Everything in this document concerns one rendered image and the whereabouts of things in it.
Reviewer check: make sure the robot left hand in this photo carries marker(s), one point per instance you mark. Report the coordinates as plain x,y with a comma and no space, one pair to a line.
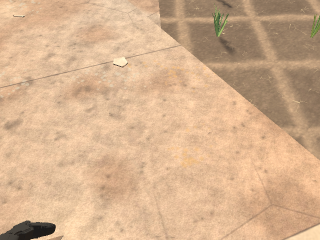
28,230

